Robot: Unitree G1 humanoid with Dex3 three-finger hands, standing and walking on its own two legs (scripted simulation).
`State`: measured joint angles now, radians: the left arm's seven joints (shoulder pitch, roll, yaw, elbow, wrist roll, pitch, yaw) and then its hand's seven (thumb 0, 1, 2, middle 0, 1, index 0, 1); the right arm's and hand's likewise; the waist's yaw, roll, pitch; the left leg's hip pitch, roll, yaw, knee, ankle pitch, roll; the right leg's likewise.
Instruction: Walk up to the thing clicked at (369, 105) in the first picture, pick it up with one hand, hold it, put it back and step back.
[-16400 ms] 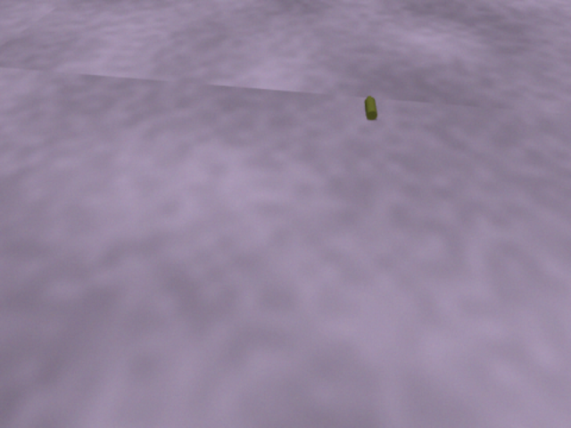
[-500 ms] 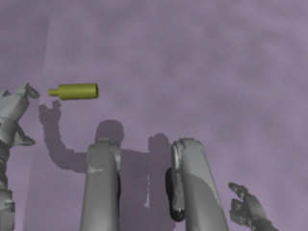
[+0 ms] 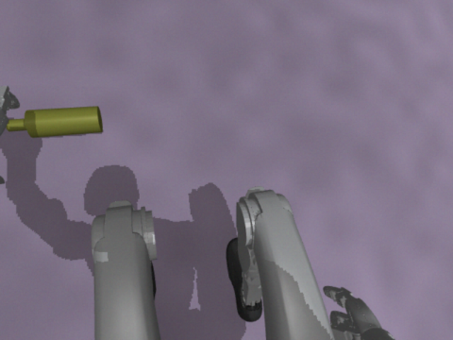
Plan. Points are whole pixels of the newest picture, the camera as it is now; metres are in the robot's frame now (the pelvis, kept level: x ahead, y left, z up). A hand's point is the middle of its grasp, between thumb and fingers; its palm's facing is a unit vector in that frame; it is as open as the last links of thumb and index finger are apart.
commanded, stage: rise first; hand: left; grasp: from above
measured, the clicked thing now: (55, 122) +0.53 +0.32 -0.33
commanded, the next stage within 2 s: none
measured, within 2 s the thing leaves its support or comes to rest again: neither
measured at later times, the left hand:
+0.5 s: hand (5, 136) +0.45 +0.36 -0.19, palm faces -0.46 -0.08 -0.89, open 14.0 cm
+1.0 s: hand (9, 132) +0.46 +0.36 -0.20, palm faces -0.45 -0.08 -0.89, open 14.0 cm
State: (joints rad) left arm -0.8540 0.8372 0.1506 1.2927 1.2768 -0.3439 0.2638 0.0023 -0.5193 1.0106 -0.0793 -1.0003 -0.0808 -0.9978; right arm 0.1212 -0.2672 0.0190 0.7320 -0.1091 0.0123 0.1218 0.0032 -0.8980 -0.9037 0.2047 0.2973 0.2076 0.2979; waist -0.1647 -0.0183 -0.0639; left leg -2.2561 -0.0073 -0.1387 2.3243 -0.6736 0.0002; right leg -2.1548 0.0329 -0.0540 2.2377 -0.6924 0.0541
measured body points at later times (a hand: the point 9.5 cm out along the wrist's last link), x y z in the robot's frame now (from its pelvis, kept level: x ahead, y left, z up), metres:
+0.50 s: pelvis +0.01 +0.00 -0.02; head +0.26 +0.09 +0.34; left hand +0.47 +0.36 -0.14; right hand +0.08 -0.28 -0.13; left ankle +0.08 +0.12 -0.32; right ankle +0.10 -0.14 -0.32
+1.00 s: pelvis +0.01 +0.00 -0.03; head +0.26 +0.10 +0.32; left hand +0.48 +0.36 -0.15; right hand +0.07 -0.28 -0.13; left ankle +0.08 +0.12 -0.32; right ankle +0.10 -0.14 -0.32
